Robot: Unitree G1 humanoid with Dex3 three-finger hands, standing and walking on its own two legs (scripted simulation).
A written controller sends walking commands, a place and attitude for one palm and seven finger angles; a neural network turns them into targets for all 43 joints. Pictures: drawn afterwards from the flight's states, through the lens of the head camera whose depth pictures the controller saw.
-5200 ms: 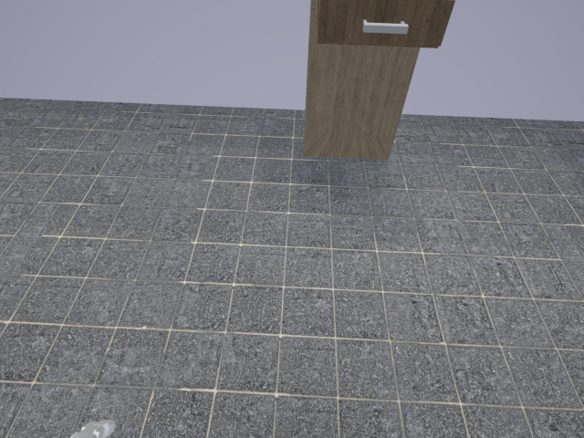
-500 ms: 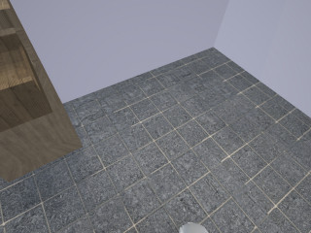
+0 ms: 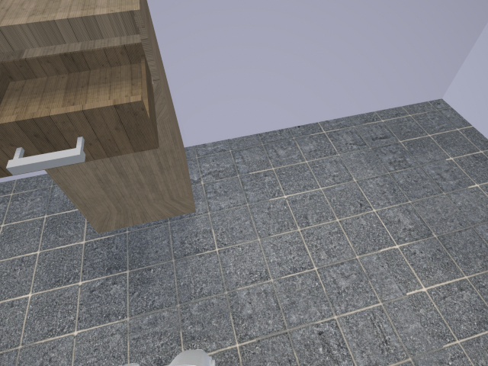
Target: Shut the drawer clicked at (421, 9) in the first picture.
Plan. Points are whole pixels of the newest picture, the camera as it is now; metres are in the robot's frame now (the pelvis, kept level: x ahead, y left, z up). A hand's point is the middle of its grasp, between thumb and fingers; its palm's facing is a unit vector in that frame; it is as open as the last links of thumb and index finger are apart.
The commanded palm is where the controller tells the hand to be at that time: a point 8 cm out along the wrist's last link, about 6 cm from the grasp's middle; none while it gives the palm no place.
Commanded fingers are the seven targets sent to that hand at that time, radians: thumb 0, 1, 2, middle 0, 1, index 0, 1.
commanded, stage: turn to face it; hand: left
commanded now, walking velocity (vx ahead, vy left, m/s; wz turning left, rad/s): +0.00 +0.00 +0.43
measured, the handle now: (49, 153) +0.49 +0.44 +0.03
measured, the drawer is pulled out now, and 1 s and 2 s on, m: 0.29 0.29 0.29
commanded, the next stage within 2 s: take the last steps up to it in 0.42 s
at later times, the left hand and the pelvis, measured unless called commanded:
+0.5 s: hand out of the picture +0.03 +0.25 -0.16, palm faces +0.22 -0.94 -0.27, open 7.4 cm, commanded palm none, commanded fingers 0.00 0.90 0.90 -0.20 -0.30 -0.20 -0.30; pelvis -0.01 +0.03 +0.00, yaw +11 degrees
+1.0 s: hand out of the picture -0.10 +0.19 -0.16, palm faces +0.40 -0.89 -0.20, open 7.3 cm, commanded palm none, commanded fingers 0.00 0.90 0.90 -0.20 -0.30 -0.20 -0.30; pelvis +0.04 +0.06 +0.00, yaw +18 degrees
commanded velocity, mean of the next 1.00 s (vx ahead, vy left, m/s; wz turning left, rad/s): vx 0.15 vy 0.04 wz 0.19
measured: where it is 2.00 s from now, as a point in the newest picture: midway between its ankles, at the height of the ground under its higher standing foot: (205, 347)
